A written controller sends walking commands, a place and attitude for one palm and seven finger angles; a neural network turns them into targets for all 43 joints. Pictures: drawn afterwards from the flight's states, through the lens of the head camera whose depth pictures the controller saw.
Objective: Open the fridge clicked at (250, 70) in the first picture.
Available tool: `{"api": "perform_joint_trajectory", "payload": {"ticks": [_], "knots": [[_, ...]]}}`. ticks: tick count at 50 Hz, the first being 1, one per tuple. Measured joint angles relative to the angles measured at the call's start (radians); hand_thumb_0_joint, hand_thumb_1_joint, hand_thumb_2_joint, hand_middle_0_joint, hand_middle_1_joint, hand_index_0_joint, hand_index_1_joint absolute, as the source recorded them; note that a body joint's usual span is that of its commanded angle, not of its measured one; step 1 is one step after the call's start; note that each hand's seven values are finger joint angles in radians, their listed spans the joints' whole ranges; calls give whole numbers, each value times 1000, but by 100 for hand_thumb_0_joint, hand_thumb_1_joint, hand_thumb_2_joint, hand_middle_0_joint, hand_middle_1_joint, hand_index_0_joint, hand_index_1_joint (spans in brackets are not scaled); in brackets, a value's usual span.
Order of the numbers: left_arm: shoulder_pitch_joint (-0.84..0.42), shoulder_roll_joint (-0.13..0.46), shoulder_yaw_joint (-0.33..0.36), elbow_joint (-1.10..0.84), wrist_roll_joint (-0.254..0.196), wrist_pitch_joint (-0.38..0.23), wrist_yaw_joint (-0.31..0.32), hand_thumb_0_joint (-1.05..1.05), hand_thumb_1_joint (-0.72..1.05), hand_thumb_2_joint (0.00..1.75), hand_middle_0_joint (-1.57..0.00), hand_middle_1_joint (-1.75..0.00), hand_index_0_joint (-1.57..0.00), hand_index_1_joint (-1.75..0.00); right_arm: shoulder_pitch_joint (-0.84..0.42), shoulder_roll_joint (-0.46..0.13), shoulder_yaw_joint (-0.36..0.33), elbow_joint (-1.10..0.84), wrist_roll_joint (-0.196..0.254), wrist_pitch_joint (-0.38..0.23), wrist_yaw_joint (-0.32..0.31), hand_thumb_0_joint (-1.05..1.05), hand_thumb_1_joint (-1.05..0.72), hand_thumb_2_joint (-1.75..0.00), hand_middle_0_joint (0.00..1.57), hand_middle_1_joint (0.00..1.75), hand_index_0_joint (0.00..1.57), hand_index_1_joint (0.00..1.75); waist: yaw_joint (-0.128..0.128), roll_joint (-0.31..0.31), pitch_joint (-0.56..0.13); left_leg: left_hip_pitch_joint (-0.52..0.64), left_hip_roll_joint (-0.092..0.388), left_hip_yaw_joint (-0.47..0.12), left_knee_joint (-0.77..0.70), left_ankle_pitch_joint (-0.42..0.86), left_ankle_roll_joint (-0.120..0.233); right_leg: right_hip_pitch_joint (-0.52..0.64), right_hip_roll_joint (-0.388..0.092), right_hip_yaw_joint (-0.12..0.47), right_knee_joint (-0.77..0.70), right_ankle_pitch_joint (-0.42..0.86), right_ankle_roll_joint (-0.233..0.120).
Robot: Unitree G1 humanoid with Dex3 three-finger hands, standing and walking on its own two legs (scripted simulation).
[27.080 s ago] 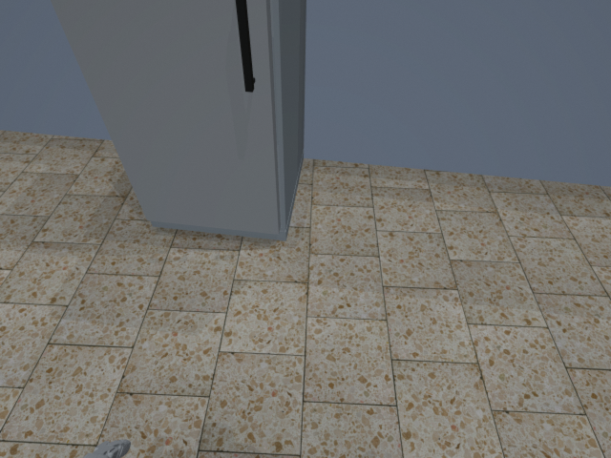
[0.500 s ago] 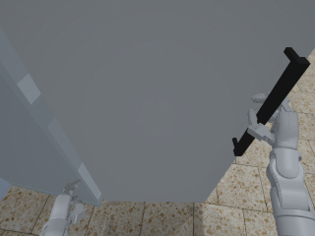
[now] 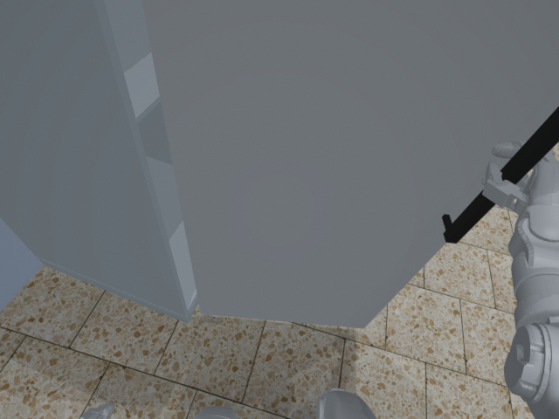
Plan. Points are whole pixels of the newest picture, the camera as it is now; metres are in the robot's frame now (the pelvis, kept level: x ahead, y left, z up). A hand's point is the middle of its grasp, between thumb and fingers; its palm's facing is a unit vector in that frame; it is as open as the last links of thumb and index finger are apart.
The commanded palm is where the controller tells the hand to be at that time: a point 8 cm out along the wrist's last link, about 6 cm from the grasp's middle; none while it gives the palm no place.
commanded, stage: stop walking and hold the door back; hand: right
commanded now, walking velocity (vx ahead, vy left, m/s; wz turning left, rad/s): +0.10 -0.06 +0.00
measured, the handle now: (499, 172) +0.48 -0.27 +0.13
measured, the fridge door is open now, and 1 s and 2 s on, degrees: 74 73 69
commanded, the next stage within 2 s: loosen the grip on the handle in 1.14 s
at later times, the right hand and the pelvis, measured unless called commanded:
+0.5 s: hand (492, 178) +0.46 -0.25 +0.14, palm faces +0.16 +0.96 -0.23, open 5.8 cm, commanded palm +0.43 -0.30 +0.13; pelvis +0.02 -0.07 +0.00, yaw +5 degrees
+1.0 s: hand (494, 188) +0.44 -0.25 +0.14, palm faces +0.18 +0.96 -0.21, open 5.5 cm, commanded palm +0.42 -0.30 +0.13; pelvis -0.01 -0.06 +0.00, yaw +3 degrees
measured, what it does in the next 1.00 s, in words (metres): steps on the spot: right foot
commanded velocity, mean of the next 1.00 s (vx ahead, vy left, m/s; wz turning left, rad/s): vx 0.00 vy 0.00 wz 0.00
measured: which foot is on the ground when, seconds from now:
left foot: down 0.00-1.00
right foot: up 0.00-0.26, down 0.28-1.00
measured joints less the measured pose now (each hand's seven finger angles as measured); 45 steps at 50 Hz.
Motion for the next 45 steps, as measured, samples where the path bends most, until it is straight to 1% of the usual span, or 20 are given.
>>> {"api": "perform_joint_trajectory", "payload": {"ticks": [3,7,10,13,14,15,17,19,21,23,24,25,27,29,32,35,41,45], "knots": [[20,46,21,0,-1,-12,0,1,91,90,-20,-30,-21,-30,-17,-14,-30,42,-3,-1,6,-8,-66,-75,45,140,45,140,22,5,2,10,10,-12,-35,20,-7,17,-20,-7,-75,8,3],[35,79,38,-9,-1,-23,6,1,91,90,-20,-30,-20,-30,-28,-8,-54,37,-3,4,11,-7,-66,-77,45,140,45,140,34,15,6,21,17,-30,-66,37,-22,84,-31,-36,-233,4,2],[35,74,40,-24,3,-24,8,2,91,90,-19,-30,-20,-30,-27,11,-54,-11,-2,10,12,-4,-67,-79,45,140,45,140,34,26,5,23,15,-39,-73,42,-34,161,-29,-65,-377,12,-1],[27,59,37,-49,7,-20,3,1,91,90,-19,-30,-20,-30,0,40,-41,-100,2,9,15,-2,-68,-80,45,140,45,140,37,21,-8,15,-5,-40,-61,34,-51,259,-22,-82,-542,88,-3],[26,56,36,-61,8,-18,1,1,91,90,-19,-30,-20,-30,15,52,-32,-137,3,6,17,-1,-68,-80,45,140,45,140,38,8,-17,6,-19,-36,-47,27,-57,294,-26,-79,-602,112,-10],[16,38,36,-65,9,-15,0,1,91,90,-19,-30,-20,-30,31,59,-20,-179,4,3,19,0,-69,-80,45,140,45,140,40,17,-23,-6,-19,-39,-27,17,-64,306,-23,-82,-625,79,-24],[3,-11,26,-86,4,0,-7,1,91,90,-19,-30,-20,-30,66,71,5,-260,15,1,17,1,-69,-79,45,140,43,140,28,52,-26,-20,-13,-56,5,-20,-62,300,-12,-98,-611,70,-42],[-5,-54,7,-110,12,4,-16,1,91,90,-19,-30,-20,-30,120,82,22,-339,14,-10,19,1,-70,-78,45,140,41,140,11,54,-33,-36,-28,-35,72,-104,-60,296,-24,-110,-610,76,-49],[-12,-88,-14,-128,19,0,-24,1,91,90,-20,-30,-20,-30,154,90,45,-392,6,-21,22,0,-70,-77,45,140,39,140,-6,38,-38,-29,-45,-3,92,-146,-56,285,-41,-110,-607,76,-50],[-21,-112,-36,-140,19,-1,-32,1,91,90,-20,-30,-20,-30,172,95,72,-436,4,-20,25,-1,-69,-77,45,140,38,140,-28,28,-38,9,-50,19,32,-94,-52,267,-49,-110,-583,63,-48],[-27,-122,-46,-145,20,1,-36,1,90,90,-20,-30,-20,-30,179,94,83,-458,3,-18,26,-2,-68,-76,45,140,38,140,-39,31,-41,34,-46,20,-11,-32,-48,255,-45,-114,-562,51,-48],[-41,-128,-55,-145,20,5,-38,1,90,90,-20,-30,-21,-30,189,93,87,-480,1,-17,26,-2,-68,-76,45,140,38,140,-48,30,-39,47,-45,16,-36,-39,-44,243,-45,-119,-539,37,-47],[-80,-130,-61,-140,21,17,-35,1,90,90,-20,-30,-21,-30,212,99,87,-513,3,-20,19,-3,-67,-76,45,140,38,140,-47,3,-26,46,-52,18,-31,-61,-43,235,-52,-117,-519,25,-51],[-104,-128,-60,-140,17,24,-28,1,90,90,-20,-30,-21,-30,222,106,94,-528,7,-16,16,-4,-67,-76,45,140,38,140,-47,-7,-22,39,-43,19,-21,-68,-47,234,-44,-116,-525,32,-54],[-126,-120,-57,-139,14,34,-16,1,90,90,-20,-30,-21,-30,221,120,111,-539,16,1,7,-3,-67,-76,45,141,39,140,-57,0,-25,31,-29,15,-6,-69,-54,238,-30,-122,-537,42,-57],[-132,-106,-52,-139,14,41,-7,1,90,90,-20,-30,-21,-30,211,134,125,-524,23,10,-3,-3,-68,-77,45,141,39,140,-67,6,-36,27,-27,13,-5,-65,-57,237,-28,-124,-541,49,-62],[-109,-74,-40,-122,12,46,10,1,90,90,-20,-30,-21,-30,147,143,154,-413,27,-1,-15,-3,-69,-78,45,141,39,140,-80,15,-59,23,-32,26,-13,-51,-50,224,-32,-110,-541,64,-58],[-82,-57,-32,-100,8,47,19,1,90,90,-20,-30,-21,-30,90,130,161,-304,23,-7,-15,-5,-68,-80,45,141,40,140,-75,13,-70,19,-36,37,-23,-39,-43,215,-36,-100,-548,79,-52]]}}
